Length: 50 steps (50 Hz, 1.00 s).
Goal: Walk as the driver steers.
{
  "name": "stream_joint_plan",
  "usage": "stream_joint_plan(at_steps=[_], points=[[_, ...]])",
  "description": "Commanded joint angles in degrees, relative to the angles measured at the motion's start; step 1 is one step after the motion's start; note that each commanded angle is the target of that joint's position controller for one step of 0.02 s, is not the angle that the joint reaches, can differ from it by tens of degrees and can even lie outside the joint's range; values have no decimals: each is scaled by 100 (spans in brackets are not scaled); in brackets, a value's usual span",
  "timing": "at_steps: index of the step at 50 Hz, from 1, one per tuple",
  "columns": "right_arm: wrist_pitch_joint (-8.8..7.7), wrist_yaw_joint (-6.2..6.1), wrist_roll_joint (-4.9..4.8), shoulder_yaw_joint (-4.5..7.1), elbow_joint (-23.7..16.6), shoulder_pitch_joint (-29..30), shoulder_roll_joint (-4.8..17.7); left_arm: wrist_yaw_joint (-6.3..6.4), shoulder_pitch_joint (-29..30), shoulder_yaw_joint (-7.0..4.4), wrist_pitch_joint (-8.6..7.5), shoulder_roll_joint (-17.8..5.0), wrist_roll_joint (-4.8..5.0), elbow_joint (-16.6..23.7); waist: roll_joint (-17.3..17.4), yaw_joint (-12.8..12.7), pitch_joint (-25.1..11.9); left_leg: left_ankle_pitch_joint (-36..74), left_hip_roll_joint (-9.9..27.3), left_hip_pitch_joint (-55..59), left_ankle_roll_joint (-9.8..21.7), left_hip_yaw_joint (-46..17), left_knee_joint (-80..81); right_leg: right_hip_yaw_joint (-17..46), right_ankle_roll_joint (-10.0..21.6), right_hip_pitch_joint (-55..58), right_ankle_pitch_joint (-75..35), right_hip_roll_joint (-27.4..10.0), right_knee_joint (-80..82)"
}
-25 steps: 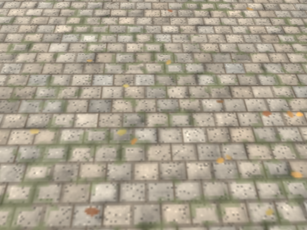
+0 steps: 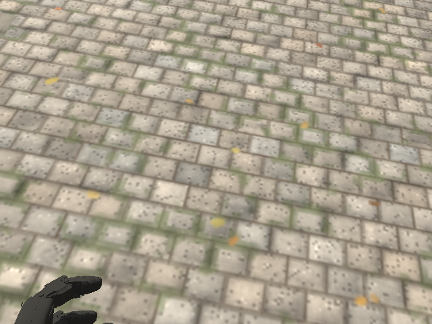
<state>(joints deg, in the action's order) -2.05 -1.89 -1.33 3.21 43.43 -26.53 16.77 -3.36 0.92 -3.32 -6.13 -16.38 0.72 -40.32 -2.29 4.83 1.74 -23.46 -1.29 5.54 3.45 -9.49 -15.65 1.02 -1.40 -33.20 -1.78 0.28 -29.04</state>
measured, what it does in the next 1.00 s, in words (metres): walks ahead, turning right: right foot, then left foot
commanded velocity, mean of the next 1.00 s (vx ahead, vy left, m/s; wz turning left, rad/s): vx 0.49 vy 0.00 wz -0.40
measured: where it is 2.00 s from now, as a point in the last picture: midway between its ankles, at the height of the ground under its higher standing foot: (270, 152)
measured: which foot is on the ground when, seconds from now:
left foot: down 0.00-0.08, up 0.10-0.48, down 0.50-1.00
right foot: up 0.00-0.04, down 0.06-0.52, up 0.54-1.00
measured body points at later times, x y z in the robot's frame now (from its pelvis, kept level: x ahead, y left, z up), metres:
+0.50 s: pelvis +0.30 +0.00 +0.00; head +0.33 +0.00 +0.45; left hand +0.35 +0.29 -0.13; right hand +0.51 -0.26 -0.05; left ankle +0.45 +0.10 -0.73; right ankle +0.18 -0.12 -0.73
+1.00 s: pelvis +0.54 -0.08 -0.01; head +0.57 -0.11 +0.44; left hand +0.87 +0.00 -0.08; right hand +0.41 -0.35 -0.13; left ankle +0.45 +0.11 -0.73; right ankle +0.62 -0.23 -0.72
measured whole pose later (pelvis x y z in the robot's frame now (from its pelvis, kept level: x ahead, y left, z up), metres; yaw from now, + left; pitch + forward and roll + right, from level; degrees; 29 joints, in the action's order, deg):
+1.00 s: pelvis +0.54 -0.08 -0.01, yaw -29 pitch +2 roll +2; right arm -3.3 -0.7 -1.5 4.7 46.2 -20.6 18.4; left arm -3.7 -2.3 -2.6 -1.1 -15.7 1.2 -34.5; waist -1.3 5.1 3.0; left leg -24.5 2.7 5.3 -2.8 14.4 -19.6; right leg -2.4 4.5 -31.6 7.3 -1.8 -35.3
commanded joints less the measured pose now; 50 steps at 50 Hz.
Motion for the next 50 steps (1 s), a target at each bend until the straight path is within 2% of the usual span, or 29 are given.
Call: stream_joint_plan(at_steps=[1,2,3,4,5,6,7,8,9,10,13,17,19,22,24,25,26,27,28,29,30,31,34,37,42,46,48,49,50], points=[[-18,-29,38,279,-227,20,1031,4,246,-207,-134,-738,21,409,1338,-277,62,4650,1345,-142,514,-407,-439,-342,344,573,475,192,81],[8,-21,54,253,-221,67,987,60,-429,-302,-115,-921,8,236,1304,-640,-439,5823,1128,-147,395,-136,-1329,-546,574,1490,440,368,202],[11,-19,102,188,-254,93,875,108,-1378,-353,-82,-1080,-26,56,1219,-1085,-1146,5704,947,-889,231,-12,-2544,-176,898,3074,302,-5,-43],[-35,10,190,23,-382,-460,313,132,-2327,-451,-67,-1584,-138,-79,-220,-1008,-2295,3047,186,-2855,-145,139,-4875,2333,1839,5413,848,-1535,-159],[-139,37,66,-39,-352,-646,275,37,-2557,-388,-81,-1304,-12,-309,-1480,-918,-2756,-737,-481,-4019,-333,-26,-6167,4720,2375,6023,1828,-2221,1061],[-232,78,-57,68,-493,54,770,45,-2058,-285,-64,-962,127,-268,-891,-983,-1636,-547,-27,-4700,-259,-79,-6515,4212,2075,5295,2509,-1978,1288],[-327,117,-95,53,-640,723,846,93,-1739,-232,-11,-794,86,-175,-332,-981,-954,-114,255,-4742,-174,88,-6313,3322,1850,4392,2320,-1720,1350],[-415,137,1,39,-729,1099,772,121,-1485,-195,30,-734,10,-139,143,-806,-442,195,449,-4627,-155,233,-5852,2784,1747,3504,1690,-1467,1494],[-438,143,116,74,-747,1171,765,143,-1368,-155,34,-638,-50,-93,171,-637,-285,428,620,-4366,-170,247,-5422,2440,1682,3010,1179,-1251,1612],[-438,168,144,58,-747,1080,672,173,-1321,-136,51,-621,-83,-68,12,-492,-244,519,670,-4150,-216,277,-5202,2299,1715,2705,893,-1123,1742],[-387,179,222,-38,-841,1111,409,268,-1380,-161,56,-710,35,-106,-192,-349,-101,526,698,-3941,-478,530,-4149,1778,1838,2042,391,-970,1981],[-438,211,213,-154,-1108,2089,229,352,-1648,-259,110,-976,101,-150,-149,-682,45,2139,382,-3247,-677,714,-2332,1262,1503,1425,489,-589,1921],[-461,233,134,-119,-1180,2346,324,370,-1930,-279,164,-1030,140,-205,-179,-793,-30,2614,240,-2967,-729,627,-1865,1438,1372,1559,703,-666,1742],[-488,236,71,4,-1239,2371,566,392,-2097,-284,242,-1005,155,-221,-246,-705,-120,2362,229,-2660,-613,457,-1441,1898,1135,1997,1167,-848,1237],[-513,217,66,119,-1131,1865,697,389,-2069,-251,296,-867,98,-178,-295,-377,-290,1942,225,-1874,-384,576,-1182,1962,929,1960,1095,-702,588],[-532,183,115,216,-1060,1274,892,365,-2076,-162,288,-611,44,-125,-154,-62,-699,1716,566,-968,-148,338,-1095,1719,730,1710,1078,-375,-377],[-493,134,174,303,-983,395,1262,352,-2256,-5,277,-133,-117,15,839,159,-1614,1290,1741,406,205,-857,-1088,1103,481,983,2531,93,-2240],[-413,216,250,374,-811,232,1557,351,-2844,32,212,-96,154,241,2721,-230,-1939,-379,2688,1219,980,-3621,-211,675,306,-732,3692,401,-3839],[-412,247,200,256,-922,533,975,388,-2673,-101,245,-684,244,65,1654,-126,-1283,-1112,2483,734,869,-3473,26,906,236,-1182,3221,25,-4505],[-398,230,171,176,-934,754,696,379,-2163,-158,283,-855,206,133,1132,-66,-728,-587,2255,194,688,-2405,-18,760,218,-1259,2674,-147,-4608],[-397,238,206,130,-926,1008,575,380,-1957,-157,318,-778,143,148,727,-175,-470,353,1984,-361,621,-1647,26,682,166,-1022,2273,-333,-4471],[-393,232,225,106,-865,1175,461,362,-1808,-179,338,-724,92,213,760,-268,-257,935,1779,-703,618,-1132,129,684,139,-928,2038,-472,-4191],[-470,206,206,138,-707,1231,456,293,-1696,-144,452,-443,108,311,892,-385,-116,1841,1585,-1115,642,-179,470,503,74,-620,1729,-620,-3809],[-485,179,173,223,-521,1131,649,258,-1314,-94,491,-312,43,491,652,-352,0,2445,1703,-966,770,315,633,496,-9,-908,1344,-667,-3108],[-385,122,132,298,-302,1047,912,77,-541,-5,412,-198,49,684,531,-117,174,2707,1593,-815,604,1260,695,93,89,-581,177,-586,-1529],[-279,121,13,366,-102,820,1101,-32,-40,-16,409,-286,71,933,548,-49,325,3207,1747,-333,443,1638,469,-215,356,-417,480,-457,-884],[-207,99,-32,416,-77,847,1263,-50,-165,-100,437,-452,46,987,694,-246,108,4893,1756,-114,325,1871,-152,-507,593,93,1027,-159,-746],[-164,81,-61,441,-80,865,1348,-38,-515,-187,464,-606,35,935,777,-482,-159,5832,1719,-91,262,1984,-781,-671,735,640,1281,71,-711],[-121,65,-92,431,-103,943,1343,-1,-1312,-335,488,-834,49,740,706,-958,-584,6190,1565,-378,125,2164,-1840,-771,936,1740,1070,326,-386]])
Velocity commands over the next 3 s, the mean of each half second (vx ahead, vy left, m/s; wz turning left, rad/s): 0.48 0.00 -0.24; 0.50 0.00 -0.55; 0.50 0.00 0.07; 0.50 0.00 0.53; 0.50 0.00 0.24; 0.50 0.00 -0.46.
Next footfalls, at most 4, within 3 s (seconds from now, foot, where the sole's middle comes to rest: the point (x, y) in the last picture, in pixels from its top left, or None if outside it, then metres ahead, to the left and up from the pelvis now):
0.06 right None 0.21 -0.13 -0.77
0.50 left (160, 313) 0.49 0.10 -0.77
1.02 right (266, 256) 0.65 -0.25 -0.77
1.58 left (239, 166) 1.03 -0.21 -0.77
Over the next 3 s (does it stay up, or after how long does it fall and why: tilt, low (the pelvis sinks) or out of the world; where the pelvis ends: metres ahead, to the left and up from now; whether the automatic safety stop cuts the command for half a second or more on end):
stays up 1.56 -0.37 -0.01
